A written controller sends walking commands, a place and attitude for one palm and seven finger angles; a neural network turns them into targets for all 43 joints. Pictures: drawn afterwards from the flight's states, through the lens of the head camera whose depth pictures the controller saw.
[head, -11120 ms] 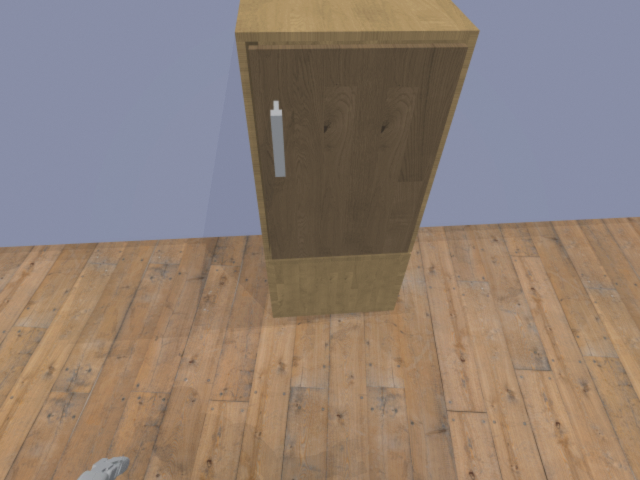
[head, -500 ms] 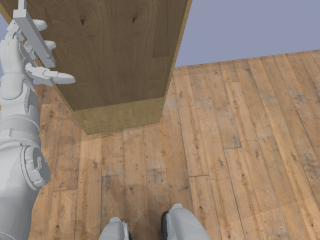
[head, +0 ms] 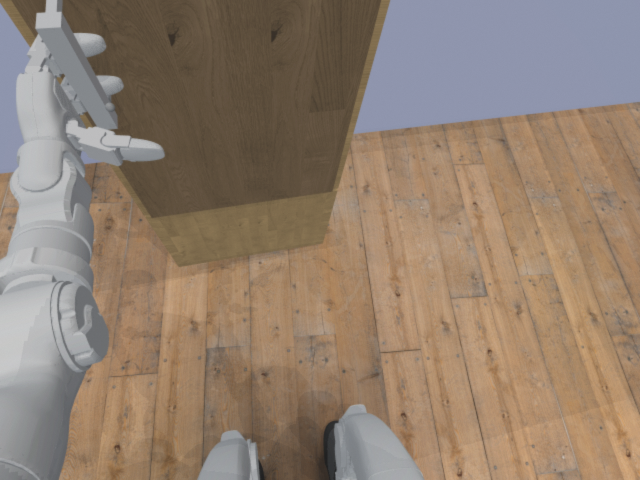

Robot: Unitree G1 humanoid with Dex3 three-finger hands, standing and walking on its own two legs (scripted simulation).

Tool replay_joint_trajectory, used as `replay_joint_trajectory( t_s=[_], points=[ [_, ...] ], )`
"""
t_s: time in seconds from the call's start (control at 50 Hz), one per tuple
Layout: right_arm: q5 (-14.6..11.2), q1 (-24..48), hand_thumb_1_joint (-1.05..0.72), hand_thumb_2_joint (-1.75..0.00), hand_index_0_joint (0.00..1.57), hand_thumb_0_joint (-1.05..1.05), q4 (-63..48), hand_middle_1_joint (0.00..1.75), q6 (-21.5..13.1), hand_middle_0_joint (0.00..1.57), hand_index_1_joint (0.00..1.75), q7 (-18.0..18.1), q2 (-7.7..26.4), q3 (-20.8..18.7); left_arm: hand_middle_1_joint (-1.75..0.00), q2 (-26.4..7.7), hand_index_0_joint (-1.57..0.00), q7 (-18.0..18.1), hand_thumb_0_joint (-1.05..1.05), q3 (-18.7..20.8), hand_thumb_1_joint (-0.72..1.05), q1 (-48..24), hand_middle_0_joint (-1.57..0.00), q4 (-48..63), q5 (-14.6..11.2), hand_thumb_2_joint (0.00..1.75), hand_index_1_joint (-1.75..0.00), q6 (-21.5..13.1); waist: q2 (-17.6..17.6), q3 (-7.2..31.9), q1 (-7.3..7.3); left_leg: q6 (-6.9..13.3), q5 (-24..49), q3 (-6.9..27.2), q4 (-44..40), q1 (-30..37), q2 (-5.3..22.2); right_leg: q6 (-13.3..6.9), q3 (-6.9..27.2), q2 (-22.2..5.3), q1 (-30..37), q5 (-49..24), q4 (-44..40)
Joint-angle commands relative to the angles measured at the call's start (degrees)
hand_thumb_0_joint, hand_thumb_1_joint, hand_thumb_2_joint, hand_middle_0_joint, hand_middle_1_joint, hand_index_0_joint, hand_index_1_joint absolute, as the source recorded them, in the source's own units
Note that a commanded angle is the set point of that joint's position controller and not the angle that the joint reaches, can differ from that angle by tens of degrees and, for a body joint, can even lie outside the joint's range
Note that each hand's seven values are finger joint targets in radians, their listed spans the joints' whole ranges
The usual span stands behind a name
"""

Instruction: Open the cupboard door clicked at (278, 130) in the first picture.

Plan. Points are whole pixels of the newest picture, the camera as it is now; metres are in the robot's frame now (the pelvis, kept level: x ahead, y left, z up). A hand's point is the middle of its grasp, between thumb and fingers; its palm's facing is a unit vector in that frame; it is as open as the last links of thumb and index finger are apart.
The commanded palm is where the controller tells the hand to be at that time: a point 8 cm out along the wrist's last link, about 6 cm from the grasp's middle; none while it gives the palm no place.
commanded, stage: slide the fingers in behind the handle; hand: left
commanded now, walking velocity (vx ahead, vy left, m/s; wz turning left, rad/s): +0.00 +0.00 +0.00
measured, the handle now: (83, 65) +0.59 +0.22 +0.08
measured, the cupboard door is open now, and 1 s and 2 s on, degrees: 0 2 46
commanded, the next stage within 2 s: close the thumb around the handle in 0.08 s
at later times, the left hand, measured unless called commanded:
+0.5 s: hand (110, 110) +0.54 +0.19 +0.07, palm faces +0.11 -0.99 -0.01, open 11.2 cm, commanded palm +0.51 +0.22 +0.08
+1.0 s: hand (110, 110) +0.54 +0.19 +0.07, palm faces +0.13 -0.99 -0.02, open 5.8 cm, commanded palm +0.51 +0.23 +0.08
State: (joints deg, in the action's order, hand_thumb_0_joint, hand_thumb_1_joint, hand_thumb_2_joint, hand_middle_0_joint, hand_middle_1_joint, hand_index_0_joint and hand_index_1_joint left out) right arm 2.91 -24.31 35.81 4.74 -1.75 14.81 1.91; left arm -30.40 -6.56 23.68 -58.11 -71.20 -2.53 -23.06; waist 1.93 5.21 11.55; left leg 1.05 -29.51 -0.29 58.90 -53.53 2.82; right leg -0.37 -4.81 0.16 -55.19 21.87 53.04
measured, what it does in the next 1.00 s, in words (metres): stands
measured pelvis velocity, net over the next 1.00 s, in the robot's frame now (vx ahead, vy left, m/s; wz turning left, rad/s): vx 0.00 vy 0.00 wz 0.01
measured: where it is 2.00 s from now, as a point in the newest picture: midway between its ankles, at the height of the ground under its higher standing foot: outside the picture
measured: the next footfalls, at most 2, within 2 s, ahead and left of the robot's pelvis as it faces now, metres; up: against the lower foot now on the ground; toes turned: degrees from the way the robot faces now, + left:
none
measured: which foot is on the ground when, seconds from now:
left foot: down 0.00-1.00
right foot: down 0.00-1.00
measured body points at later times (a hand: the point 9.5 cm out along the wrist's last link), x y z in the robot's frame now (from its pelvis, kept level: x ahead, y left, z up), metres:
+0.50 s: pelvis +0.00 +0.00 +0.00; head +0.15 +0.02 +0.43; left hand +0.53 +0.24 +0.08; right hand -0.03 -0.25 -0.11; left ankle -0.03 +0.10 -0.67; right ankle +0.02 -0.12 -0.67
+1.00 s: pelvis +0.00 +0.00 +0.00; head +0.15 +0.02 +0.42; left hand +0.52 +0.24 +0.08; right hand -0.02 -0.26 -0.11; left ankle -0.03 +0.10 -0.67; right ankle +0.02 -0.12 -0.67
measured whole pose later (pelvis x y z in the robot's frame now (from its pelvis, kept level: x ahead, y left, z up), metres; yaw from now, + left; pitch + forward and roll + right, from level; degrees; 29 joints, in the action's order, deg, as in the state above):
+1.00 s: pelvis +0.00 +0.00 +0.00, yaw +0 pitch +24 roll -3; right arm 3.0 -24.0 36.4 4.4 -1.7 14.8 1.7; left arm -29.4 -5.7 23.0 -57.3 -70.9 -2.9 -23.7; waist 2.1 5.4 11.3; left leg 1.0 -29.5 0.1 58.9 -53.3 2.6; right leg -0.4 -5.0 0.1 -54.8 22.0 53.1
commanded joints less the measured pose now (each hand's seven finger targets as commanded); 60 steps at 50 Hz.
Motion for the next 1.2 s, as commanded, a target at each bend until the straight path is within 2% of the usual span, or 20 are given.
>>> replay_joint_trajectory(
  t_s=[0.0,0.02,0.06,0.16,0.2,0.28,0.34,0.4,0.46,0.52,0.66,0.7,0.74,0.8,0.88,0.96,0.98,1.0,1.1,1.18],
  points=[
    [-0.07,-12.59,-0.90,-0.90,0.20,0.00,-1.20,0.30,-0.54,0.20,0.30,1.01,10.69,-3.67,-1.20,-11.31,-0.30,-1.17,0.00,-0.21,-0.50,-26.52,-0.30,12.77,0.15,0.30,-1.20,-3.98,8.61,30.32,1.87,-0.01,30.20,3.32,-5.37,19.02,-1.40,-0.64,2.69,2.52,15.85,-21.97,-3.55],
    [-0.05,-12.62,-0.90,-0.90,0.20,0.00,-1.10,0.30,-0.51,0.20,0.30,1.03,10.76,-3.51,-1.20,-12.34,-0.30,-1.14,0.00,0.52,-0.50,-26.40,-0.30,12.13,0.14,0.30,-1.20,-3.89,7.56,29.76,1.71,0.03,29.44,3.43,-5.44,17.87,-1.41,-0.68,2.67,2.47,16.35,-21.70,-3.51],
    [-0.06,-12.63,-0.90,-0.90,0.20,0.00,-1.12,0.30,-0.60,0.20,0.30,1.10,10.57,-3.43,-1.20,-10.46,-0.30,-1.20,0.00,-1.23,-0.50,-27.59,-0.30,11.74,0.28,0.30,-1.20,-3.86,7.85,28.12,2.53,0.05,29.23,3.70,-5.64,18.17,-1.34,-0.73,2.40,2.52,14.84,-20.95,-3.54],
    [0.16,-12.85,-0.90,-0.90,0.20,0.00,-1.36,0.30,-0.62,0.20,0.30,1.09,10.96,-3.51,-1.20,-13.28,-0.30,-0.95,0.00,1.37,-0.50,-26.49,-0.30,12.83,0.13,0.30,-1.20,-4.16,7.92,30.83,1.64,0.02,30.83,3.69,-5.34,19.01,-1.33,-0.81,2.48,2.63,16.14,-22.19,-3.18],
    [0.00,-12.47,-0.90,-0.90,0.20,0.00,-1.34,0.30,-0.57,0.20,0.30,0.95,10.57,-3.49,-1.21,-11.21,-0.31,-1.21,0.00,-0.22,-0.39,-26.23,-0.31,13.23,0.03,0.35,-1.21,-4.23,8.71,30.56,1.56,-0.28,31.58,3.78,-5.43,19.53,-1.24,-0.76,2.31,2.56,15.65,-22.25,-3.17],
    [-0.05,-12.42,-0.90,-0.90,0.20,0.00,-1.56,0.30,-0.45,0.20,0.30,0.96,10.78,-3.54,-1.24,-12.95,-0.32,-1.06,0.00,1.00,-0.16,-25.82,-0.32,14.02,-0.01,0.44,-1.24,-4.35,9.04,30.39,1.16,-0.32,31.73,3.81,-5.76,19.93,-1.12,-0.80,2.28,2.66,15.87,-22.10,-3.31],
    [0.00,-12.28,-0.90,-0.90,0.20,0.00,-1.44,0.30,-0.42,0.20,0.30,0.66,10.55,-3.72,-1.25,-9.10,-0.34,-1.14,0.00,-1.42,0.00,-25.01,-0.34,14.75,-0.38,0.52,-1.25,-4.44,8.90,30.00,1.44,-0.63,33.55,4.05,-5.65,21.76,-0.82,-0.73,1.86,2.72,14.27,-21.80,-3.48],
    [0.04,-12.66,-0.90,-0.90,0.20,0.00,-1.28,0.30,-0.25,0.20,0.30,0.60,10.75,-4.01,-1.27,-10.98,-0.35,-0.54,0.00,0.20,0.17,-24.74,-0.35,16.33,-0.37,0.59,-1.27,-5.03,9.81,31.86,0.70,-0.97,36.50,4.38,-5.61,23.49,-0.68,-0.84,1.85,2.81,14.94,-22.97,-3.26],
    [0.03,-12.44,-0.90,-0.90,0.20,0.00,-1.22,0.30,-0.29,0.20,0.30,0.57,10.50,-3.99,-1.29,-8.50,-0.36,-0.27,0.00,-1.19,0.34,-24.15,-0.36,14.57,-0.40,0.66,-1.29,-4.87,7.94,29.21,1.42,-0.56,34.30,4.06,-5.76,21.73,-0.88,-0.79,1.80,2.86,14.58,-22.46,-3.61],
    [-0.05,-12.30,-0.90,-0.90,0.20,0.00,-0.69,0.30,-0.36,0.20,0.30,0.73,10.63,-3.83,-1.31,-10.01,-0.37,-0.01,0.00,-0.65,0.51,-26.26,-0.37,13.31,0.07,0.73,-1.31,-4.70,7.38,27.54,1.83,-0.37,30.54,3.88,-6.08,19.29,-1.20,-0.69,2.06,2.69,14.69,-20.91,-3.69],
    [0.26,-12.61,-0.90,-0.90,0.20,0.00,-0.82,0.30,-0.55,0.20,0.30,0.65,10.58,-3.98,-1.35,-8.89,-0.40,-0.38,0.00,-1.30,0.90,-25.12,-0.40,14.53,-0.08,0.90,-1.35,-5.41,9.36,31.22,1.36,-0.89,36.46,4.49,-5.17,23.20,-0.88,-0.90,1.85,2.68,14.07,-22.87,-2.98],
    [0.18,-12.30,-0.90,-0.90,0.20,0.00,-0.32,0.30,-0.51,0.20,0.30,0.56,10.40,-4.01,-1.35,-7.68,-0.40,-0.44,0.00,-2.39,0.90,-26.50,-0.40,14.46,-0.19,0.90,-1.35,-5.28,8.86,30.32,2.04,-0.88,35.25,4.54,-5.14,22.85,-0.81,-0.69,1.77,2.72,13.44,-22.32,-3.19],
    [0.08,-12.23,-0.90,-0.90,0.20,0.00,-0.54,0.30,-0.46,0.20,0.30,0.65,10.64,-4.10,-1.35,-9.14,-0.40,-0.39,0.00,-1.21,0.90,-25.47,-0.40,14.42,-0.16,0.90,-1.35,-5.27,7.85,30.36,1.43,-0.77,33.99,4.40,-5.36,21.79,-1.00,-0.77,1.90,2.70,14.64,-22.15,-3.30],
    [0.10,-12.00,-0.90,-0.90,0.20,0.00,-0.30,0.30,-0.65,0.20,0.30,0.74,10.57,-3.89,-1.35,-8.34,-0.40,-0.45,0.00,-2.17,0.90,-27.48,-0.40,13.97,-0.20,0.90,-1.35,-5.06,8.69,28.96,2.39,-0.54,31.93,4.10,-5.34,20.81,-1.12,-0.61,2.11,2.63,13.77,-21.43,-3.54],
    [0.03,-12.19,-0.90,-0.90,0.20,0.00,-0.51,0.30,-0.69,0.20,0.30,0.96,10.61,-3.86,-1.35,-10.08,-0.40,-0.46,0.00,-0.93,0.90,-26.79,-0.40,13.89,0.00,0.90,-1.35,-5.20,8.01,30.03,1.79,-0.35,31.50,4.04,-5.52,20.05,-1.40,-0.70,2.30,2.54,15.66,-22.11,-3.42],
    [0.07,-12.18,-0.90,-0.90,0.20,0.00,-0.24,0.30,-0.95,0.20,0.30,1.05,10.55,-3.73,-1.35,-9.25,-0.40,-0.71,0.00,-1.97,0.90,-28.46,-0.40,13.42,-0.02,0.90,-1.35,-4.98,8.44,28.85,2.59,-0.17,30.21,3.98,-5.37,19.77,-1.38,-0.75,2.31,2.55,14.46,-21.25,-3.51],
    [-0.04,-12.30,-0.90,-0.90,0.20,0.00,-0.46,0.30,-0.80,0.20,0.30,1.21,11.00,-3.77,-1.35,-14.35,-0.40,-0.75,0.00,2.23,0.90,-24.54,-0.40,12.12,0.39,0.90,-1.35,-4.88,7.56,29.86,0.64,-0.17,30.19,3.77,-5.35,18.26,-1.48,-0.81,2.58,2.46,16.53,-21.72,-3.24],
    [-0.20,-12.08,-0.90,-0.90,0.20,0.00,-1.19,0.30,-0.59,0.20,0.30,1.25,11.09,-3.55,-1.35,-15.70,-0.40,-1.06,0.00,3.09,0.90,-22.56,-0.40,12.12,0.35,0.90,-1.35,-4.61,7.01,30.12,0.40,0.06,30.08,3.24,-5.70,17.32,-1.62,-0.69,2.89,2.48,18.40,-22.92,-3.39],
    [-0.78,-10.73,-0.90,-0.90,0.20,0.00,-3.21,0.30,-0.47,0.20,0.30,1.04,10.38,-3.77,-1.35,-12.57,-0.40,-2.82,0.00,1.91,0.90,-16.08,-0.40,16.77,-1.42,0.90,-1.35,-4.64,7.74,32.37,-1.83,0.03,31.48,2.15,-6.62,18.02,-1.82,-0.83,3.16,2.46,22.71,-26.25,-3.69],
    [-1.40,-9.72,-0.90,-0.90,0.20,0.00,-4.91,0.30,-0.19,0.20,0.30,0.85,10.12,-4.21,-1.35,-10.33,-0.40,-2.92,0.00,1.80,0.90,-7.70,-0.40,20.55,-3.01,0.90,-1.35,-4.24,5.45,31.62,-3.52,0.14,33.16,1.58,-8.08,18.23,-1.70,-0.89,2.91,2.58,25.36,-28.14,-4.34]
  ],
)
